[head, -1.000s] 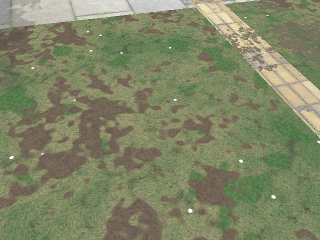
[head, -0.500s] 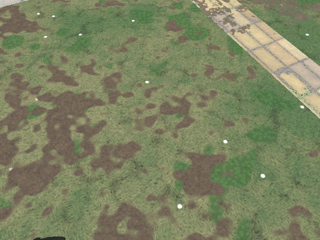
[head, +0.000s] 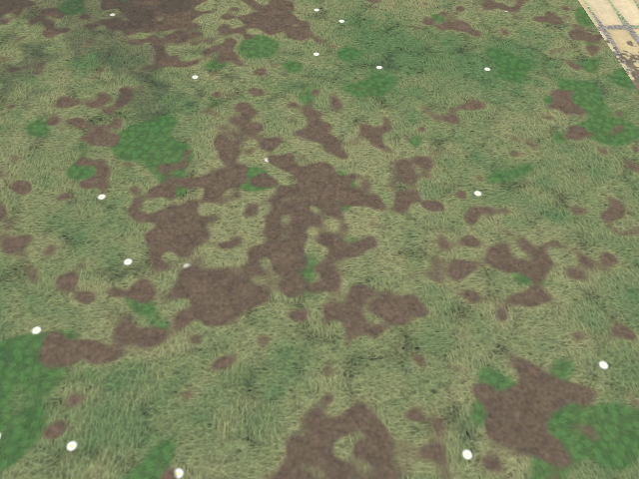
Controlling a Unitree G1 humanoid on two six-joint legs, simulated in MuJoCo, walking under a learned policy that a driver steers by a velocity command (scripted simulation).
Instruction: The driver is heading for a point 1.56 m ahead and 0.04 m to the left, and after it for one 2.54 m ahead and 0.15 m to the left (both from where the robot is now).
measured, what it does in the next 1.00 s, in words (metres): steps on the spot: right foot, then left foot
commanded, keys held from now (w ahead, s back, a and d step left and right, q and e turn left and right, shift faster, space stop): q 0.28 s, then no key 0.72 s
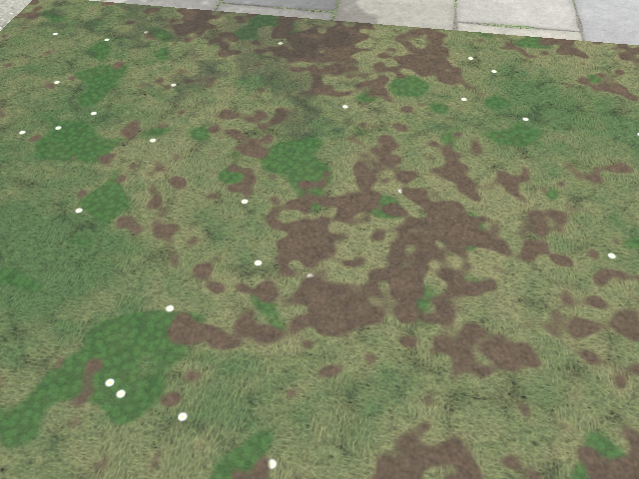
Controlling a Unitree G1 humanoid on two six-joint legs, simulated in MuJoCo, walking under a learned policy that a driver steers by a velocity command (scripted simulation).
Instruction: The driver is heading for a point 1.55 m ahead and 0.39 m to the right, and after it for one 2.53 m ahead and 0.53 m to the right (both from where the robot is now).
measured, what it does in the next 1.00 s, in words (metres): walks ahead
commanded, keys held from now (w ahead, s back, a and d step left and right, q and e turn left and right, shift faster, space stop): no key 0.52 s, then w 0.48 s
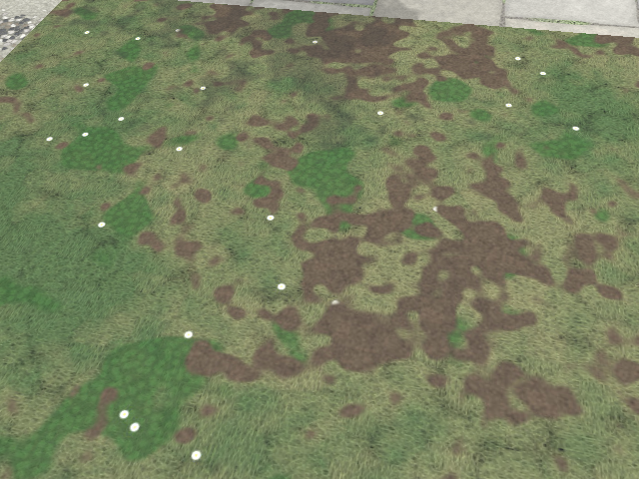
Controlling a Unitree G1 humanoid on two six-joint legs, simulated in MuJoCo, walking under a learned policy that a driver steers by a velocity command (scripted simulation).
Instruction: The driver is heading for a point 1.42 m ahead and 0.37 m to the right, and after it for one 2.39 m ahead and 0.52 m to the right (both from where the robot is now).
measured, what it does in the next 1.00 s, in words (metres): walks ahead: left foot, then right foot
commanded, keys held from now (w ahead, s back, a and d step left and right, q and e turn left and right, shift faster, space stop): w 0.30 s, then no key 0.68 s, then e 0.02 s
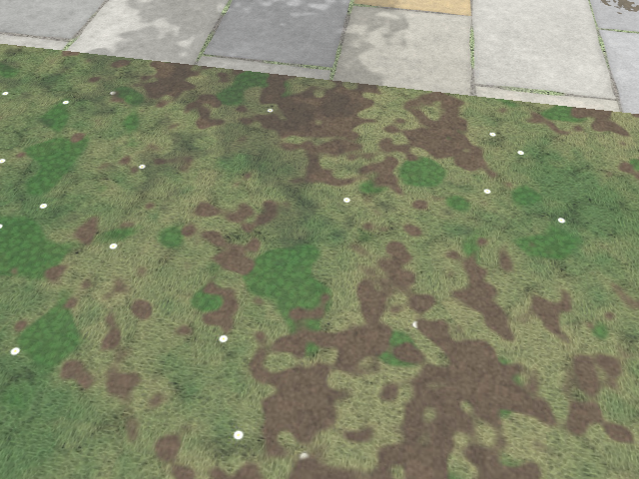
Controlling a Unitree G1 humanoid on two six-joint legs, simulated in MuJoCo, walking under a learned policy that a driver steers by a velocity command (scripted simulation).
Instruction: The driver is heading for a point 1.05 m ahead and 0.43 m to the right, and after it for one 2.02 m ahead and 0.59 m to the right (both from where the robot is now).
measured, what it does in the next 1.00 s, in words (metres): walks ahead, turning right: left foot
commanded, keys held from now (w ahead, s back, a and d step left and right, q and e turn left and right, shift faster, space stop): e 0.16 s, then w+e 0.84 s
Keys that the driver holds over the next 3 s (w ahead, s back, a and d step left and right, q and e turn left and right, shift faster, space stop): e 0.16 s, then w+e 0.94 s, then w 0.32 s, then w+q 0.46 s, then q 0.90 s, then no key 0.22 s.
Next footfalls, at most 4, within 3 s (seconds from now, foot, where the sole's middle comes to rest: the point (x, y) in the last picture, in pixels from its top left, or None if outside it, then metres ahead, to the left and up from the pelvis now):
0.78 left None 0.44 0.02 -0.77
1.30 right None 0.52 -0.37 -0.77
1.84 left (477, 322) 0.91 -0.38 -0.77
2.28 right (563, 288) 1.02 -0.62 -0.77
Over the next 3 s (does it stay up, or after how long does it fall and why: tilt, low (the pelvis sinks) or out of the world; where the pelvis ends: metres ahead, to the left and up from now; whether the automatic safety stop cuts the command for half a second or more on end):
stays up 0.94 -0.45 0.01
